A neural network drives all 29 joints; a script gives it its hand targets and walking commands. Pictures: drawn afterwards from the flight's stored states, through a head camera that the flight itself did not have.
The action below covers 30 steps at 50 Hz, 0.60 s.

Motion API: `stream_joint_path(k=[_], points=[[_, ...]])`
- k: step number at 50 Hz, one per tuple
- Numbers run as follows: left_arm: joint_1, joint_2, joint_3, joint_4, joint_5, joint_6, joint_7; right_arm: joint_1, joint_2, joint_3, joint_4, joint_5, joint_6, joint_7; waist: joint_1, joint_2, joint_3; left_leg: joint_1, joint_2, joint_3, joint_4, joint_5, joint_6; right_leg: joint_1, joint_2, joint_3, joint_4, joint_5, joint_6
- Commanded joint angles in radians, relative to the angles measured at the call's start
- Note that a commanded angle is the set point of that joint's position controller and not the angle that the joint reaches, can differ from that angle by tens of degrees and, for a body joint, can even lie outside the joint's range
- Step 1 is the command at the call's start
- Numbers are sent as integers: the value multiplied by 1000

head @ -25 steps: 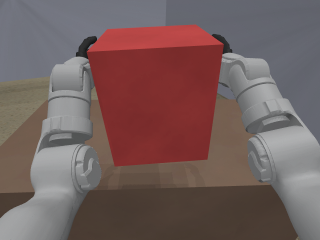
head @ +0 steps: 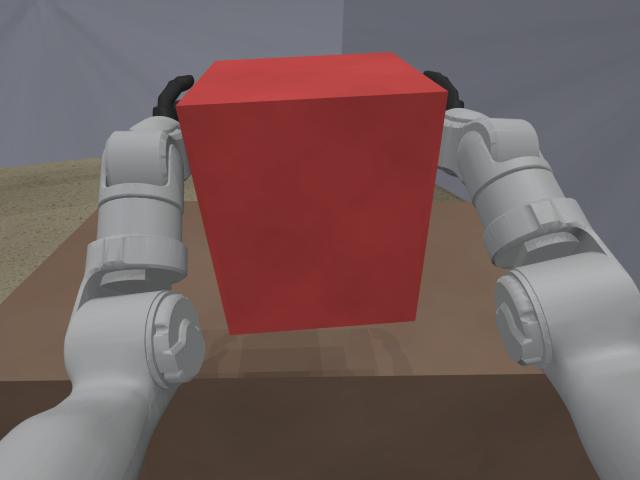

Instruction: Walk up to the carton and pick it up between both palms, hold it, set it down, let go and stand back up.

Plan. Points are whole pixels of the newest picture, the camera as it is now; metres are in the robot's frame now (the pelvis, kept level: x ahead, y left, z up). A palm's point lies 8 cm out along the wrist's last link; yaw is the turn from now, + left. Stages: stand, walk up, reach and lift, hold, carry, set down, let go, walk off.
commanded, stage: hold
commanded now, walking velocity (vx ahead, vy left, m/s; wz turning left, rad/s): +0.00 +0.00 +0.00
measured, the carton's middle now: (313, 188) +0.36 +0.00 +0.29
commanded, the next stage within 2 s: none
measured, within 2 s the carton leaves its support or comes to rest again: neither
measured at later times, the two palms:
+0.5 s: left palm (174, 143) +0.38 +0.15 +0.34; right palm (443, 136) +0.37 -0.15 +0.35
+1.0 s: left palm (172, 137) +0.38 +0.15 +0.35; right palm (446, 132) +0.37 -0.15 +0.35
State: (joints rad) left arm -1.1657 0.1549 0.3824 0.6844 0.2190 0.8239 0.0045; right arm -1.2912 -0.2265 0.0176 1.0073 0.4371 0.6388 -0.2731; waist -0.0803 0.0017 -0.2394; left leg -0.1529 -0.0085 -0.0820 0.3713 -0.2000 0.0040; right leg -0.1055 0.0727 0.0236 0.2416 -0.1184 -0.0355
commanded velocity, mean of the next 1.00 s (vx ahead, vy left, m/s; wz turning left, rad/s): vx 0.00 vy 0.00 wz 0.00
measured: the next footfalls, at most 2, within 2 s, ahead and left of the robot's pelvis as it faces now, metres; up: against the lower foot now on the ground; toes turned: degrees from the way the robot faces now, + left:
none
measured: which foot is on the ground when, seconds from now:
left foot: down 0.00-1.00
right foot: down 0.00-1.00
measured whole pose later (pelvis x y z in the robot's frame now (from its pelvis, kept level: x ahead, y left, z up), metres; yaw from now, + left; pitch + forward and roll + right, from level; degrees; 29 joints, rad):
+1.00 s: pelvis +0.00 +0.00 +0.00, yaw +0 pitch -1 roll -1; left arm -1.15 0.15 0.38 0.64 0.23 0.84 0.00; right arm -1.27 -0.23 0.02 0.97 0.44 0.66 -0.28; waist -0.09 0.00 -0.24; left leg -0.14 -0.01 -0.08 0.37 -0.21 0.00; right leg -0.09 0.07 0.03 0.24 -0.12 -0.03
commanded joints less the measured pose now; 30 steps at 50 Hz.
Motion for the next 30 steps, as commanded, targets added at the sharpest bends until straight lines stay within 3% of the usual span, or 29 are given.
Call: stream_joint_path(k=[1, 16, 30], points=[[-704, -556, -240, -74, -165, -56, -141, -702, 623, 82, -268, 149, 0, 111, -12, 30, -185, -29, -7, 10, -49, 124, -36, 131, -23, 35, -7, 125, 51], [-659, -557, -267, -150, -163, -39, -149, -672, 617, 127, -344, 179, 9, 98, -13, 37, -218, 17, -10, 11, -29, 221, -46, 167, -14, 29, 15, 242, 55], [-671, -578, -289, -169, -170, -25, -140, -664, 619, 120, -328, 171, 20, 111, -13, 50, -190, 7, -2, 7, -39, 186, -50, 141, -10, 26, 12, 180, 48]])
